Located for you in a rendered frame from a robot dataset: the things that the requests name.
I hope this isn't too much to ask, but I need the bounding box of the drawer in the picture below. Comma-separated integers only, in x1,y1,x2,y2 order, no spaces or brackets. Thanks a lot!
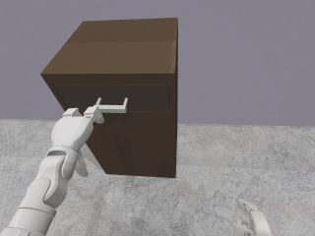
54,84,170,112

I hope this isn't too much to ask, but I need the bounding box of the handle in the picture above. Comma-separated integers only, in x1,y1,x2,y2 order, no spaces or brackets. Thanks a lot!
94,97,128,113

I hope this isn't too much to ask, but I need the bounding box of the robot left hand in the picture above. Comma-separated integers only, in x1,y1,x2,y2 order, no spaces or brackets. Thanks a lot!
51,106,104,177

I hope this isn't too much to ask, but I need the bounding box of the cabinet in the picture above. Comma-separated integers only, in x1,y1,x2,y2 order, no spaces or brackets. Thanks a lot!
40,18,178,178

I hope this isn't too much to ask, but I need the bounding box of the robot right hand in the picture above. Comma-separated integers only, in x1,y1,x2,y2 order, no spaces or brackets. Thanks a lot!
233,199,273,236

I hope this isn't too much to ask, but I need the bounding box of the left robot forearm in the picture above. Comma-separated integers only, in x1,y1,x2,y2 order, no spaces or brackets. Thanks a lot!
0,146,79,236

